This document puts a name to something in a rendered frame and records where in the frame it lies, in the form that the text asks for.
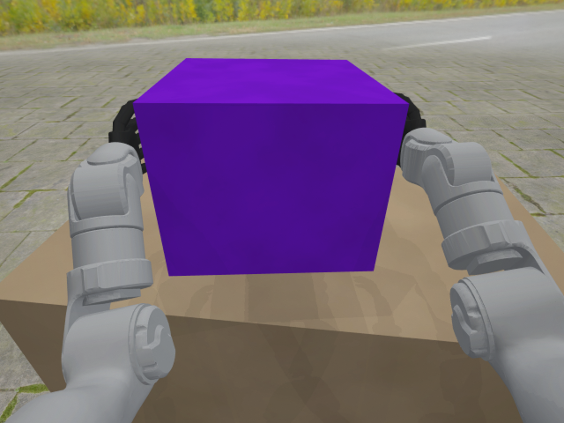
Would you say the left robot forearm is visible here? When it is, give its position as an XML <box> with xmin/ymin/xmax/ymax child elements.
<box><xmin>62</xmin><ymin>142</ymin><xmax>153</xmax><ymax>382</ymax></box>

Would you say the carton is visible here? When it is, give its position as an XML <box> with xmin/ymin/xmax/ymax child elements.
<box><xmin>133</xmin><ymin>58</ymin><xmax>409</xmax><ymax>276</ymax></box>

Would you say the left robot hand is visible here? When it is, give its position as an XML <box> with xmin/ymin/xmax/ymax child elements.
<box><xmin>108</xmin><ymin>99</ymin><xmax>147</xmax><ymax>174</ymax></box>

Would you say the right robot upper arm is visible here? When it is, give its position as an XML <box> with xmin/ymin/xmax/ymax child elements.
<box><xmin>450</xmin><ymin>267</ymin><xmax>564</xmax><ymax>423</ymax></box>

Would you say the pedestal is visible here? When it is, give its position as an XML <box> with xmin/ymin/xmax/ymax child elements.
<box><xmin>0</xmin><ymin>158</ymin><xmax>564</xmax><ymax>423</ymax></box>

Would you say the right robot hand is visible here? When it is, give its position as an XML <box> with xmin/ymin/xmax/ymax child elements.
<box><xmin>394</xmin><ymin>93</ymin><xmax>427</xmax><ymax>166</ymax></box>

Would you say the left robot upper arm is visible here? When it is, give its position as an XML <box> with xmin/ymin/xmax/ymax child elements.
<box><xmin>4</xmin><ymin>303</ymin><xmax>175</xmax><ymax>423</ymax></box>

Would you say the right robot forearm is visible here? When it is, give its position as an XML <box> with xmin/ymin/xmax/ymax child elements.
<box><xmin>400</xmin><ymin>128</ymin><xmax>564</xmax><ymax>305</ymax></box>

